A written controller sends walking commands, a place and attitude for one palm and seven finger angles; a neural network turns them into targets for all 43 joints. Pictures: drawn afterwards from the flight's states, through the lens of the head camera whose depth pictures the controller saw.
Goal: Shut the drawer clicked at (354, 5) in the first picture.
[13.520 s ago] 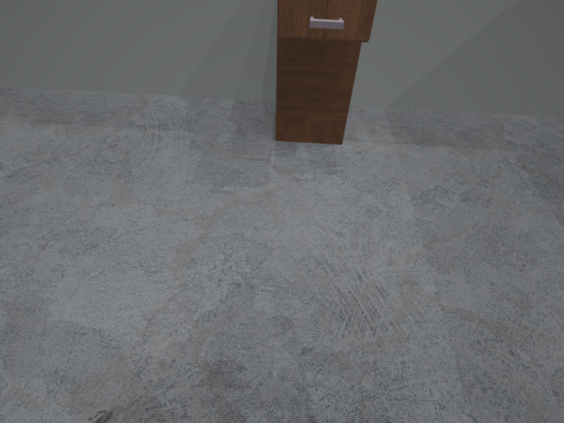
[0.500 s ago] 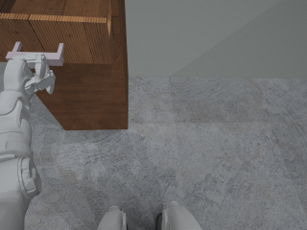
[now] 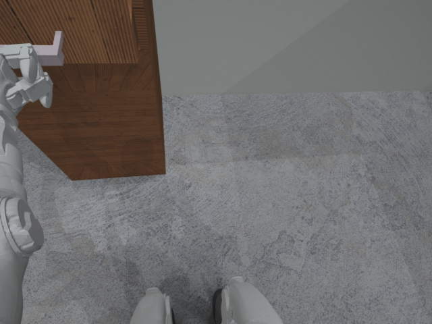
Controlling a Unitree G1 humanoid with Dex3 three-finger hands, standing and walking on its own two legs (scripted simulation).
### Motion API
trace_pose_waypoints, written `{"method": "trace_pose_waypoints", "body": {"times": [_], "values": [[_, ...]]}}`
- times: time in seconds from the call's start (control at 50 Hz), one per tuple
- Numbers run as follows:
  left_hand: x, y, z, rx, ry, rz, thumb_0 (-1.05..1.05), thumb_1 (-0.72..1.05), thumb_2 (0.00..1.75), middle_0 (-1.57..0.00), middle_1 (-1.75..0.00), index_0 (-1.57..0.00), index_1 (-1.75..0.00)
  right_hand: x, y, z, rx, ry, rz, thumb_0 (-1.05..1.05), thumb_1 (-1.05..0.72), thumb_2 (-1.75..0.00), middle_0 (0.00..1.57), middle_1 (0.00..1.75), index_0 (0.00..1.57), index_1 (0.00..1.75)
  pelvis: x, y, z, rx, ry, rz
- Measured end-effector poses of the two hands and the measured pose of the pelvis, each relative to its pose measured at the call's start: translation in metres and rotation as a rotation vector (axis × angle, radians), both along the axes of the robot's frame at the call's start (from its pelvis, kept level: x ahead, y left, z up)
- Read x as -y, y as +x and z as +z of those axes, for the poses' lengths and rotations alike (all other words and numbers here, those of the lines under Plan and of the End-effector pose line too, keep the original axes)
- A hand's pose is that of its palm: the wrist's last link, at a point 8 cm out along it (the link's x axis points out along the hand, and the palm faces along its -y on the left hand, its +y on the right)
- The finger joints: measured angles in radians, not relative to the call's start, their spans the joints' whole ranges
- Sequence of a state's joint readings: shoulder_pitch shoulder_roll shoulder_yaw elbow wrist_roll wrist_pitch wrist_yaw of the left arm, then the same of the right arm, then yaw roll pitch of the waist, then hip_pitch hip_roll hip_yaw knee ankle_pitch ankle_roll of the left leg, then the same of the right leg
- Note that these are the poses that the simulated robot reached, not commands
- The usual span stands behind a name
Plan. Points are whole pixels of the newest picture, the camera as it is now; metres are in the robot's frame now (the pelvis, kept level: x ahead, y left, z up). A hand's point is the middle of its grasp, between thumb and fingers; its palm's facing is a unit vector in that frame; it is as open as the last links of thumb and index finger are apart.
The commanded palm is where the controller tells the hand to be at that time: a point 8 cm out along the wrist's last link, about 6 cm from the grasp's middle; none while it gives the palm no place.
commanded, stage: push the drawer shut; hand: left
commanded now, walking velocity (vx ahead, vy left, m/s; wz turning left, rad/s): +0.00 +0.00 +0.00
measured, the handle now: (23, 46) +0.59 +0.28 +0.08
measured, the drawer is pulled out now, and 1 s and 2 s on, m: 0.05 0.00 0.00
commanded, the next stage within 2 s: pull the fist back off the drawer in 0.60 s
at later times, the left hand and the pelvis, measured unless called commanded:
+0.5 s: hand (41, 59) +0.56 +0.25 +0.08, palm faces +0.01 -1.00 -0.02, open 3.2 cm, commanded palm +0.58 +0.27 +0.08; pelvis +0.00 +0.01 -0.01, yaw +0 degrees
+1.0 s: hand (40, 59) +0.56 +0.25 +0.08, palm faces +0.02 -1.00 -0.02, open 3.2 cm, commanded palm +0.56 +0.27 +0.08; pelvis -0.02 +0.01 -0.02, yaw +0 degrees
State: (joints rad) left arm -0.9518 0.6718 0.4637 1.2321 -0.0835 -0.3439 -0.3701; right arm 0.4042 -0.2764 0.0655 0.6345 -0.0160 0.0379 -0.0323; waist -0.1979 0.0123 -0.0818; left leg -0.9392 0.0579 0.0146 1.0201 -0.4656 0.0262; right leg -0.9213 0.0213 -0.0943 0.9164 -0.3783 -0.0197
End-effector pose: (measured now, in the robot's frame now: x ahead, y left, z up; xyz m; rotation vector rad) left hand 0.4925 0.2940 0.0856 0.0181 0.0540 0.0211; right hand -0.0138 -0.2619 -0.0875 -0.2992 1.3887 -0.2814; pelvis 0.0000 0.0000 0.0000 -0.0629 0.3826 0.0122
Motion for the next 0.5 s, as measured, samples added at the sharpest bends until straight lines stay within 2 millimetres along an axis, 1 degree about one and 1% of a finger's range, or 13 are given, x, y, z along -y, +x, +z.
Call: {"method": "trace_pose_waypoints", "body": {"times": [0.2,0.38,0.5], "values": [[-0.003,0.023,0.001,-0.007,-0.001,0.000,0.06,0.85,0.93,-1.40,-1.60,-1.40,-1.60,-0.005,-0.007,0.000,-0.043,-0.009,-0.002,0.01,-0.90,-0.90,0.20,0.30,0.21,0.30,-0.004,0.001,-0.004,-0.032,-0.011,0.006],[-0.004,0.047,0.001,-0.010,-0.007,-0.001,0.06,0.85,0.93,-1.40,-1.60,-1.40,-1.60,-0.011,-0.024,0.001,-0.102,-0.016,-0.027,0.01,-0.91,-0.90,0.20,0.30,0.21,0.30,-0.007,0.001,-0.009,-0.071,-0.022,0.002],[-0.011,0.050,0.000,-0.020,0.001,-0.008,0.04,0.76,0.94,-1.40,-1.60,-1.40,-1.60,-0.017,-0.039,0.002,-0.156,-0.005,-0.031,0.01,-0.91,-0.90,0.20,0.30,0.21,0.30,-0.007,-0.001,-0.012,-0.085,-0.029,0.009]]}}
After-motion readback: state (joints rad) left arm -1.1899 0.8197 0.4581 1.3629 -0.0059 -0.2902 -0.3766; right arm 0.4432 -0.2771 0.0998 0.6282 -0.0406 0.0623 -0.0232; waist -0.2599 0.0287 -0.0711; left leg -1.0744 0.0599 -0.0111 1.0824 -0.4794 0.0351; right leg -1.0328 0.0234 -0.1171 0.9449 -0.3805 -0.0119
